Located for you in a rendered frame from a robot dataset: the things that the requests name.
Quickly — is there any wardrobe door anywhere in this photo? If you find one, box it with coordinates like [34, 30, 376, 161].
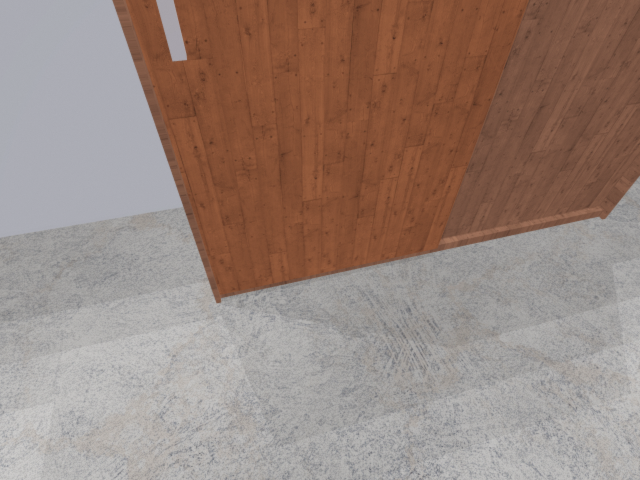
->
[126, 0, 529, 295]
[441, 0, 640, 239]

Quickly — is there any handle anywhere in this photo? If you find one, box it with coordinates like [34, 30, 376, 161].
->
[156, 0, 187, 61]

